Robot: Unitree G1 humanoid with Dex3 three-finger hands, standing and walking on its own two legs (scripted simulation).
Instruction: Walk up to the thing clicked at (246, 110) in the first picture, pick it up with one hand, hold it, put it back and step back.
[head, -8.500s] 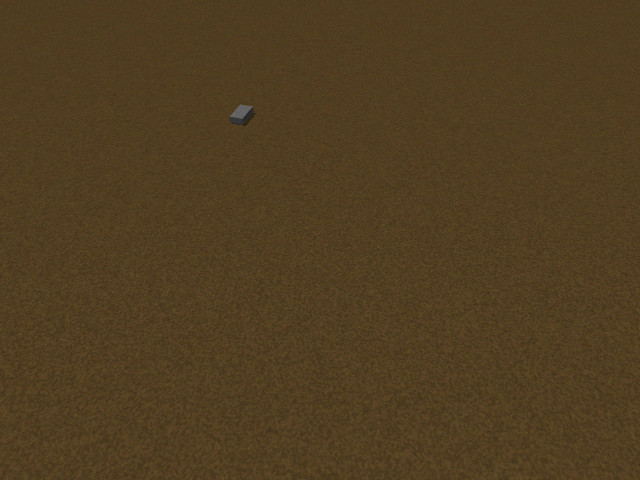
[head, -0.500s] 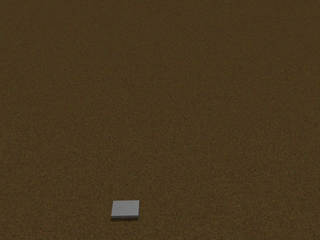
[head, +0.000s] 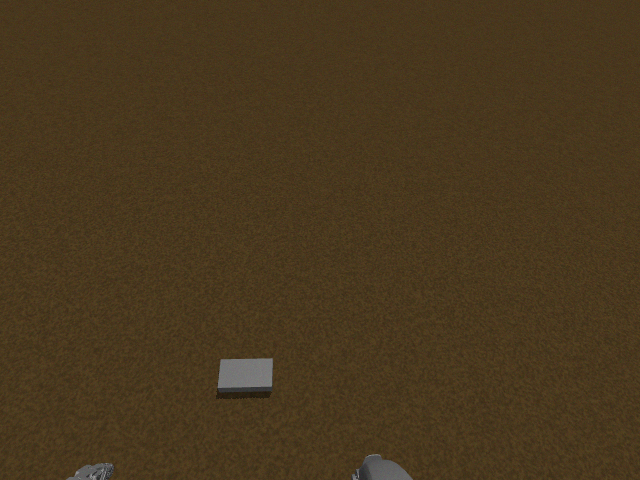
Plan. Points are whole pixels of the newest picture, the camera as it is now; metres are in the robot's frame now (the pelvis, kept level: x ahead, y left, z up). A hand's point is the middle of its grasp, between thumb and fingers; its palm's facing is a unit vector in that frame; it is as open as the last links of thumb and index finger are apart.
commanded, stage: walk up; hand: left
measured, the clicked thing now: (246, 375) +0.52 +0.17 -0.74
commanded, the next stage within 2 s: stand in 1.54 s
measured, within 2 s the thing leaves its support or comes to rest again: neither
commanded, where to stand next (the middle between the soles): +0.13 -0.02 m, yaw +0 degrees
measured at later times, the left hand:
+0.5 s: hand (180, 428) +0.23 +0.19 -0.15, palm faces -0.11 -0.95 -0.29, open 7.4 cm
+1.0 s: hand (162, 460) +0.20 +0.22 -0.17, palm faces -0.05 -0.95 -0.32, open 7.3 cm
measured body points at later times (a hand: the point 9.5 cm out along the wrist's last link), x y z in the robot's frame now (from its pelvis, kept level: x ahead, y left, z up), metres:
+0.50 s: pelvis +0.09 -0.03 +0.01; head +0.16 -0.03 +0.45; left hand +0.24 +0.24 -0.12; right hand +0.10 -0.33 -0.12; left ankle -0.01 +0.09 -0.67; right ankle +0.14 -0.14 -0.72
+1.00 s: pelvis +0.07 -0.04 +0.00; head +0.15 +0.00 +0.44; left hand +0.20 +0.26 -0.14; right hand +0.16 -0.36 -0.09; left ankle +0.16 +0.05 -0.72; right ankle +0.01 -0.19 -0.62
